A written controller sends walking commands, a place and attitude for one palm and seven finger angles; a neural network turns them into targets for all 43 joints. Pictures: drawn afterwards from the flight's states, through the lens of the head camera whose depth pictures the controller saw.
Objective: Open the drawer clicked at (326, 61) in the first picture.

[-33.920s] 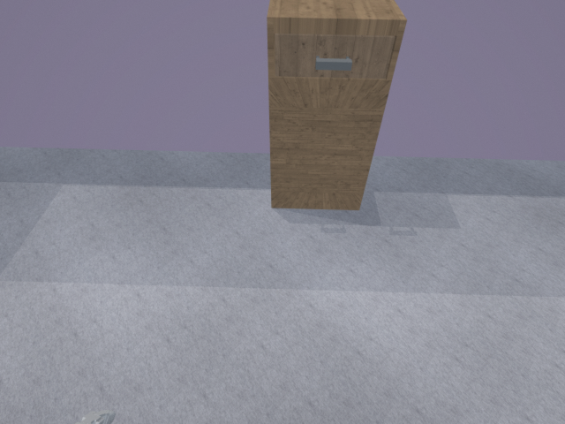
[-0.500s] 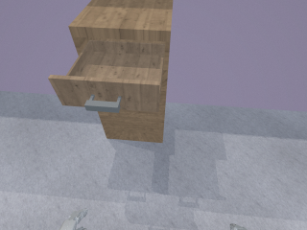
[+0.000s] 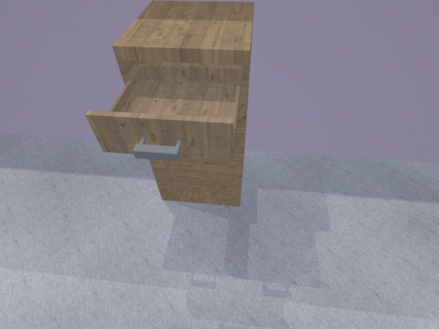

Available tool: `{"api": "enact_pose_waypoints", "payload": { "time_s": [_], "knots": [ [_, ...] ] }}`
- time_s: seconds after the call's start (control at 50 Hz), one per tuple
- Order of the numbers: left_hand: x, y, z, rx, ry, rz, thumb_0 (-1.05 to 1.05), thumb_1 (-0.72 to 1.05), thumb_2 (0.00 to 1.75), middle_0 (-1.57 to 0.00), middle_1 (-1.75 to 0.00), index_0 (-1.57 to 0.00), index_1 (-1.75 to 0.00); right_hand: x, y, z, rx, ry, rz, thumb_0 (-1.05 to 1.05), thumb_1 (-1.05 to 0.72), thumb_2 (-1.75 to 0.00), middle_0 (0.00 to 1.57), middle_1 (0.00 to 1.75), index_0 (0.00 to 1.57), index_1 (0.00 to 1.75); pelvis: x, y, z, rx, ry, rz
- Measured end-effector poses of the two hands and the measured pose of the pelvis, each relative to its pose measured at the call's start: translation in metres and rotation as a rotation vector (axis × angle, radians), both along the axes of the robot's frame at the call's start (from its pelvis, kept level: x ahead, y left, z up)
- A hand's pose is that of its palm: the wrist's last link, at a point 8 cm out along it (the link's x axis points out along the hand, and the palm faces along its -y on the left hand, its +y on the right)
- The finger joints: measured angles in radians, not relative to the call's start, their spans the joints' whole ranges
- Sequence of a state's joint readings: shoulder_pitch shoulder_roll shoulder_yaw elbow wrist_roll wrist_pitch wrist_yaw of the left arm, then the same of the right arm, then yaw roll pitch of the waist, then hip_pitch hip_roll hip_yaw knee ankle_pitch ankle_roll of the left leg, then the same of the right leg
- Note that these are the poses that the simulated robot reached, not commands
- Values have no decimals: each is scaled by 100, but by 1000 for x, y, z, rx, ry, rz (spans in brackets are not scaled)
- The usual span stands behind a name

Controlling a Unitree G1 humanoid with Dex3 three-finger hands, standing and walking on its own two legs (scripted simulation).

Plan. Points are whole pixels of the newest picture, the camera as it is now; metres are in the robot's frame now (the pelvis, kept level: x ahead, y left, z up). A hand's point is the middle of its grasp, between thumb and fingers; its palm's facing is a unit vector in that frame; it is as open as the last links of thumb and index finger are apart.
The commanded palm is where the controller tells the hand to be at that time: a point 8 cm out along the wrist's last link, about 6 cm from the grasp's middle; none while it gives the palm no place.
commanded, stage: let the arm hang, fingers relaxed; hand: left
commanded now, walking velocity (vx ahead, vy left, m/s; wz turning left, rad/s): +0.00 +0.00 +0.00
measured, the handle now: (159, 146) +0.55 +0.21 -0.02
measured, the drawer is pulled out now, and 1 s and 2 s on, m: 0.29 0.29 0.29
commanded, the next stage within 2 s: look to check the result in 0.38 s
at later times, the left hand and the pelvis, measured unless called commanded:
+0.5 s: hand out of the picture -0.02 +0.16 -0.18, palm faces +0.04 -0.98 -0.17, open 7.4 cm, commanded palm none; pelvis -0.01 -0.01 +0.00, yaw -1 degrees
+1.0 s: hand out of the picture +0.00 +0.16 -0.17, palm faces +0.04 -0.98 -0.21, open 7.4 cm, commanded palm none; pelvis +0.00 -0.01 +0.00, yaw -1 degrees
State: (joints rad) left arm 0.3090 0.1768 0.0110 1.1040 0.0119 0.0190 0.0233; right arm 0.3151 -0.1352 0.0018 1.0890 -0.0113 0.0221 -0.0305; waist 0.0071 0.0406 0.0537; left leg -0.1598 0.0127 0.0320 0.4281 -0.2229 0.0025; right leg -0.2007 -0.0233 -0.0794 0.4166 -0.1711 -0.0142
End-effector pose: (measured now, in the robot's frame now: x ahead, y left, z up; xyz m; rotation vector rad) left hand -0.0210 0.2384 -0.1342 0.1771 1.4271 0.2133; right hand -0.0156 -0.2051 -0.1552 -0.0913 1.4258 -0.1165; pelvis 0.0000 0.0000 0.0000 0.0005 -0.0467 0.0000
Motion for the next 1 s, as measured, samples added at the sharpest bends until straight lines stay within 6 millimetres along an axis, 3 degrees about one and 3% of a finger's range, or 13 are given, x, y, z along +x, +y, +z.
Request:
{"api": "enact_pose_waypoints", "payload": {
  "time_s": [0.26,0.46,0.74,1.0],
  "knots": [
    [-1,-32,-12,-79,-14,-9,0,90,90,-20,-30,-20,-30,-28,-1,4,-13,40,-44,0,-91,-90,20,29,20,29,-8,-5,-1,3,4,-11],
    [-4,-35,-14,-82,2,-2,0,90,90,-20,-30,-20,-30,-43,-3,7,-26,78,-60,0,-91,-90,20,29,20,29,-8,-7,-1,1,9,-10],
    [0,-26,-9,-46,-3,-2,0,90,90,-20,-30,-20,-30,-27,0,2,-4,42,-54,0,-91,-90,20,29,20,29,-7,-8,0,3,7,-11],
    [12,-28,-7,-44,-17,-8,0,90,90,-20,-30,-20,-30,-14,-10,2,-15,27,-44,0,-91,-90,20,29,20,29,-3,-11,0,6,12,-12]
  ]
}}
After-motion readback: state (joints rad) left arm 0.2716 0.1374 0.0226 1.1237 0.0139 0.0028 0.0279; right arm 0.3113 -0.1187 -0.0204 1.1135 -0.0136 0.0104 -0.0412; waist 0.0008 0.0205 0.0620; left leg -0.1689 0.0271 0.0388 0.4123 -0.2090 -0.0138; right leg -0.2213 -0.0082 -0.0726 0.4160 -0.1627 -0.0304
